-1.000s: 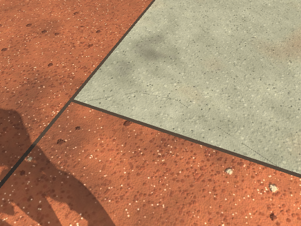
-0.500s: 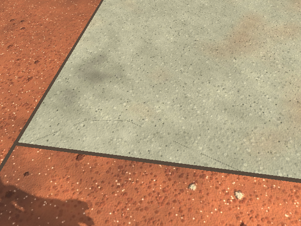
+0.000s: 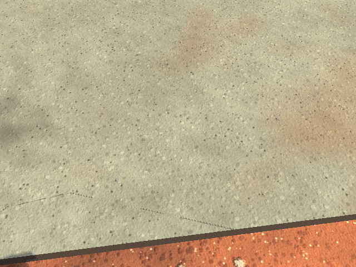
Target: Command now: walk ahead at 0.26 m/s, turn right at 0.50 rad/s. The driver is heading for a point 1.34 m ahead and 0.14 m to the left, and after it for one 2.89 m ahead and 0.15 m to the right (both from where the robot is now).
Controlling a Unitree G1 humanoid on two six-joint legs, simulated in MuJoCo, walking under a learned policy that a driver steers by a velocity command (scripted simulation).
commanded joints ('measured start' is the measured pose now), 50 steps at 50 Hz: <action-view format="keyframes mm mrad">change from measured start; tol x16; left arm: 1 79 15 11 -71 0 14 3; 50 -227 72 36 -90 21 36 39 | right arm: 1 11 -90 -19 -21 -6 -14 4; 12 29 -190 -38 40 46 48 -11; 16 199 0 36 61 -5 47 5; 38 184 -284 -79 -64 -27 138 -10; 50 100 -164 -48 -124 22 117 -49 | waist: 1 22 116 -87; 13 6 120 -135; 16 -45 -213 -296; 35 -67 -89 -167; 37 -15 343 -89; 50 -33 161 -140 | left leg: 1 119 271 -174 -176 554 196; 12 201 277 -69 -66 394 150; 14 159 202 -47 67 240 75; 16 -112 70 -29 384 -497 -48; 17 -141 86 -95 464 -562 -72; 25 -141 76 -78 623 -337 -118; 35 108 27 30 119 -116 6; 38 205 430 -605 -121 370 325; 50 310 224 -374 -83 261 168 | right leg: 1 -82 -81 2 -57 52 19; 13 157 -13 -98 -754 373 -38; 16 552 -394 290 -784 1045 -281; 20 337 -310 173 -889 613 -234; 33 287 -335 -33 -884 458 -214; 36 132 -232 -173 -641 246 -54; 38 -245 6 -95 -143 -268 65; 43 -212 -27 -9 -46 72 59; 50 -191 -28 1 -273 152 95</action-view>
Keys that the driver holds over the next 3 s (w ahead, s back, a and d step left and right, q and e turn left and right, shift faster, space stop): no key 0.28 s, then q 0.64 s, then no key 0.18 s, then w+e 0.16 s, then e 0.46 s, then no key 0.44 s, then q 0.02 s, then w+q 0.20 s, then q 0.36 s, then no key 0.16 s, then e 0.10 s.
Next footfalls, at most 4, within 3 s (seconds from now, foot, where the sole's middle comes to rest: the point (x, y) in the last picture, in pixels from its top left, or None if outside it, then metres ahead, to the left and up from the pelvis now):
0.28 right None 0.21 -0.14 -0.77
0.72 left None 0.13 0.09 -0.77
1.30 right None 0.20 -0.11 -0.77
1.70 left None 0.34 0.13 -0.77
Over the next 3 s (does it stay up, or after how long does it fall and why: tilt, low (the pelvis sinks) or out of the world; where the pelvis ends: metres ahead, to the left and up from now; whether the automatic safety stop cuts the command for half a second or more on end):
stays up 0.44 0.08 0.00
